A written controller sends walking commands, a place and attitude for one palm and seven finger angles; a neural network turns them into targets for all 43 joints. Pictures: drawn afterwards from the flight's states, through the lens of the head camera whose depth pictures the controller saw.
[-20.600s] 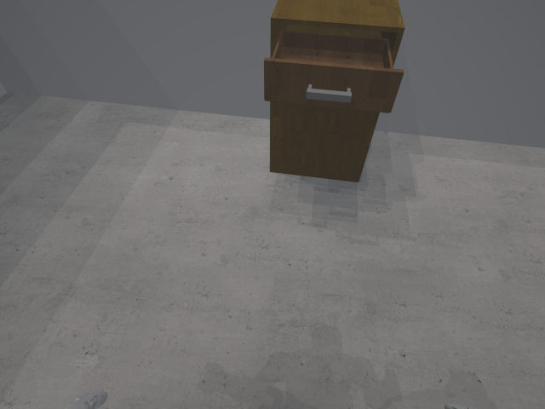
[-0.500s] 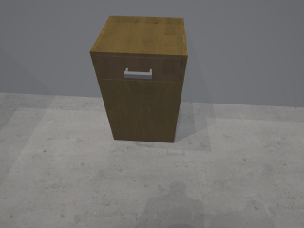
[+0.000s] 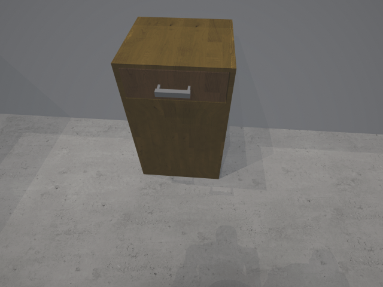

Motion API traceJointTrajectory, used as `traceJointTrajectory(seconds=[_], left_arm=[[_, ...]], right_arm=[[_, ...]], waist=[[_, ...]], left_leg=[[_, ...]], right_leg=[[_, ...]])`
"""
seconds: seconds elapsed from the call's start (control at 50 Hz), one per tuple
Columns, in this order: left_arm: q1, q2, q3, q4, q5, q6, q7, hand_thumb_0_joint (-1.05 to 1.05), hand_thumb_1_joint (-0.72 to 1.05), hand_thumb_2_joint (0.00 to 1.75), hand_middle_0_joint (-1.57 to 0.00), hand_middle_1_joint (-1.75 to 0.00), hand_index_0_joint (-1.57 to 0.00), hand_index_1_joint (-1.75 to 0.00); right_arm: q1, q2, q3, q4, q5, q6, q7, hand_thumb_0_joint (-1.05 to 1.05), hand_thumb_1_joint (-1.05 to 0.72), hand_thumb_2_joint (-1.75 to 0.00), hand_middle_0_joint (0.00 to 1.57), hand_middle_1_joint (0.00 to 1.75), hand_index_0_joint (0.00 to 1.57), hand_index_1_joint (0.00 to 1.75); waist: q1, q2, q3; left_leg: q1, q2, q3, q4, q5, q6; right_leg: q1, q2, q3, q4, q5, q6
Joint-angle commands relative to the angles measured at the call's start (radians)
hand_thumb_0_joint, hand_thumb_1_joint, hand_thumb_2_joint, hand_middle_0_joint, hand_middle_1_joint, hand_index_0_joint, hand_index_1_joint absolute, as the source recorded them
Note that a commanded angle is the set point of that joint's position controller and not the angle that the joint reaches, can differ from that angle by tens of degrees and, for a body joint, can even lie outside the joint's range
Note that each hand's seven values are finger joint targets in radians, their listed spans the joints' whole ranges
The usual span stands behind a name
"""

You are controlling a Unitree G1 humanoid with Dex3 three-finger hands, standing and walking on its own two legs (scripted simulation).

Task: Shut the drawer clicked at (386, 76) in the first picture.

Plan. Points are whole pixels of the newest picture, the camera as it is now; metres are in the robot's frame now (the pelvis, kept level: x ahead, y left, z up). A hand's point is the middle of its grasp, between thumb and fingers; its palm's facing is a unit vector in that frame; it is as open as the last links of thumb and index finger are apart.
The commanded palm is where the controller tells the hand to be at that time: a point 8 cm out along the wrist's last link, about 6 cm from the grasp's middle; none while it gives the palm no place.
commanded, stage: look to check the result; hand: left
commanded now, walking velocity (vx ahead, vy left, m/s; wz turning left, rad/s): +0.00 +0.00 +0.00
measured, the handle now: (173, 90) +0.82 +0.12 -0.09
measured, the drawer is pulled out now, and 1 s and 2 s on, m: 0.00 0.00 0.00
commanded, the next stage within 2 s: stand and wait in 0.12 s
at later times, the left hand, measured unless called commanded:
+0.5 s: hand out of the picture -0.01 +0.15 -0.17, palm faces +0.06 -0.98 -0.19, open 7.4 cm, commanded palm none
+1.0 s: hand out of the picture -0.01 +0.14 -0.17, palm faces +0.07 -0.98 -0.19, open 7.4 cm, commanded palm none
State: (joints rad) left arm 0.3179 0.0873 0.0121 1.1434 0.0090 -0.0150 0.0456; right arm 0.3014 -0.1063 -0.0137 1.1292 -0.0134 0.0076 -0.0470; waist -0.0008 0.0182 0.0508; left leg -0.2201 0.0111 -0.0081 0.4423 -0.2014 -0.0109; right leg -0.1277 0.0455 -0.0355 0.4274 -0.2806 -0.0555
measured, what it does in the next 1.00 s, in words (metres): stands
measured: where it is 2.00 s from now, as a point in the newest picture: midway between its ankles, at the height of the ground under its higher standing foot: outside the picture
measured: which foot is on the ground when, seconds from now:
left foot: down 0.00-1.00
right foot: down 0.00-1.00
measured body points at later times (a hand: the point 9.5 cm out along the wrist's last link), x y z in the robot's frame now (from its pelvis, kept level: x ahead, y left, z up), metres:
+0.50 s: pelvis +0.01 -0.01 +0.00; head +0.02 -0.02 +0.45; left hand -0.01 +0.20 -0.16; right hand -0.01 -0.21 -0.17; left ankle +0.02 +0.13 -0.74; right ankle -0.03 -0.08 -0.74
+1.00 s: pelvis +0.01 -0.01 +0.00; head +0.02 -0.02 +0.45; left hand -0.01 +0.20 -0.16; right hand -0.01 -0.22 -0.17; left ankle +0.02 +0.13 -0.74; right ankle -0.03 -0.08 -0.74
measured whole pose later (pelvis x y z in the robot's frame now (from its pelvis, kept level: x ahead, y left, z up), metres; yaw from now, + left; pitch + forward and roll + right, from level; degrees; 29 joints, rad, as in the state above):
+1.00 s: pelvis +0.01 -0.01 +0.00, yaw +0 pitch -2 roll +0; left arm 0.31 0.10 0.02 1.14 0.01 -0.02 0.05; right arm 0.30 -0.12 -0.01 1.14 -0.01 0.01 -0.05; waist 0.00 0.02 0.05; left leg -0.19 0.03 -0.02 0.43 -0.21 -0.03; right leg -0.09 0.06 -0.04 0.40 -0.29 -0.07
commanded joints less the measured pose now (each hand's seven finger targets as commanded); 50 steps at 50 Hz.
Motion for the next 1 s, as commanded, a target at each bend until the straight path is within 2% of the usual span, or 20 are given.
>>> traceJointTrajectory(seconds=[0.0,0.04,0.14,0.24,0.38,0.5,0.64,0.7,0.76,0.78,0.88,0.98], left_arm=[[0.095,0.095,0.014,-0.014,-0.004,-0.005,0.002,0.0,0.9,0.9,-0.2,-0.3,-0.2,-0.3],[0.092,0.097,0.014,-0.015,-0.004,-0.005,0.002,0.0,0.9,0.9,-0.2,-0.3,-0.2,-0.3],[0.095,0.102,0.017,-0.017,-0.005,-0.007,0.002,0.0,0.9,0.9,-0.2,-0.3,-0.2,-0.3],[0.091,0.106,0.019,-0.02,-0.005,-0.007,0.004,0.0,0.9,0.9,-0.2,-0.3,-0.2,-0.3],[0.091,0.11,0.02,-0.021,-0.005,-0.006,0.005,0.0,0.9,0.9,-0.2,-0.3,-0.2,-0.3],[0.083,0.111,0.02,-0.022,-0.005,-0.005,0.004,0.0,0.9,0.9,-0.2,-0.3,-0.2,-0.3],[0.085,0.112,0.022,-0.022,-0.006,-0.006,0.003,0.0,0.9,0.9,-0.2,-0.3,-0.2,-0.3],[0.089,0.114,0.022,-0.02,-0.005,-0.007,0.004,0.0,0.9,0.9,-0.2,-0.3,-0.2,-0.3],[0.089,0.116,0.023,-0.021,-0.006,-0.007,0.004,0.0,0.9,0.9,-0.2,-0.3,-0.2,-0.3],[0.091,0.118,0.023,-0.021,-0.005,-0.007,0.005,0.0,0.9,0.9,-0.2,-0.3,-0.2,-0.3],[0.088,0.12,0.022,-0.022,-0.004,-0.006,0.005,0.0,0.9,0.9,-0.2,-0.3,-0.2,-0.3],[0.087,0.119,0.021,-0.02,-0.004,-0.006,0.003,0.0,0.9,0.9,-0.2,-0.3,-0.2,-0.3]], right_arm=[[0.094,-0.073,-0.009,-0.006,-0.001,-0.009,-0.008,0.0,-0.9,-0.9,0.2,0.3,0.2,0.3],[0.094,-0.075,-0.008,-0.006,-0.002,-0.01,-0.009,0.0,-0.9,-0.9,0.2,0.3,0.2,0.3],[0.092,-0.076,-0.009,-0.006,-0.002,-0.01,-0.009,0.0,-0.9,-0.9,0.2,0.3,0.2,0.3],[0.096,-0.075,-0.008,-0.005,-0.001,-0.011,-0.011,0.0,-0.9,-0.9,0.2,0.3,0.2,0.3],[0.096,-0.082,-0.009,-0.004,0.001,-0.011,-0.012,0.0,-0.9,-0.9,0.2,0.3,0.2,0.3],[0.098,-0.081,-0.007,-0.001,-0.001,-0.008,-0.011,0.0,-0.9,-0.9,0.2,0.3,0.2,0.3],[0.095,-0.083,-0.008,-0.002,-0.001,-0.012,-0.013,0.0,-0.9,-0.9,0.2,0.3,0.2,0.3],[0.094,-0.085,-0.008,-0.001,0.0,-0.011,-0.014,0.0,-0.9,-0.9,0.2,0.3,0.2,0.3],[0.093,-0.086,-0.008,0.0,0.0,-0.011,-0.015,0.0,-0.9,-0.9,0.2,0.3,0.2,0.3],[0.093,-0.088,-0.009,-0.002,0.001,-0.011,-0.015,0.0,-0.9,-0.9,0.2,0.3,0.2,0.3],[0.09,-0.092,-0.01,-0.002,0.001,-0.01,-0.013,0.0,-0.9,-0.9,0.2,0.3,0.2,0.3],[0.089,-0.094,-0.009,-0.002,0.0,-0.009,-0.013,0.0,-0.9,-0.9,0.2,0.3,0.2,0.3]], waist=[[-0.007,-0.018,0.048],[-0.007,-0.004,0.044],[-0.005,-0.026,0.031],[-0.005,-0.017,0.028],[-0.003,-0.013,0.031],[-0.005,-0.012,0.057],[-0.004,-0.008,0.04],[-0.004,-0.028,0.036],[-0.004,-0.011,0.035],[-0.003,-0.026,0.037],[-0.004,-0.004,0.049],[-0.005,-0.012,0.051]], left_leg=[[0.051,0.076,-0.05,-0.052,0.122,0.049],[0.052,0.074,-0.051,-0.051,0.131,0.049],[0.054,0.075,-0.043,-0.047,0.139,0.046],[0.058,0.075,-0.041,-0.045,0.164,0.044],[0.067,0.077,-0.041,-0.043,0.172,0.043],[0.054,0.077,-0.043,-0.049,0.143,0.042],[0.064,0.078,-0.042,-0.048,0.163,0.043],[0.068,0.078,-0.039,-0.043,0.169,0.041],[0.071,0.077,-0.039,-0.043,0.172,0.041],[0.071,0.077,-0.039,-0.04,0.176,0.041],[0.069,0.078,-0.04,-0.044,0.161,0.04],[0.07,0.078,-0.041,-0.048,0.149,0.039]], right_leg=[[-0.102,-0.123,0.1,-0.114,0.117,-0.004],[-0.095,-0.121,0.105,-0.112,0.134,-0.005],[-0.073,-0.127,0.103,-0.116,0.168,-0.001],[-0.054,-0.127,0.101,-0.108,0.223,0.001],[-0.057,-0.126,0.097,-0.11,0.223,0.003],[-0.067,-0.125,0.097,-0.124,0.176,-0.001],[-0.052,-0.127,0.096,-0.119,0.209,-0.001],[-0.046,-0.128,0.095,-0.118,0.237,0.003],[-0.043,-0.128,0.096,-0.116,0.248,0.003],[-0.046,-0.128,0.097,-0.117,0.256,0.008],[-0.057,-0.126,0.098,-0.124,0.216,0.004],[-0.063,-0.127,0.1,-0.129,0.199,0.004]])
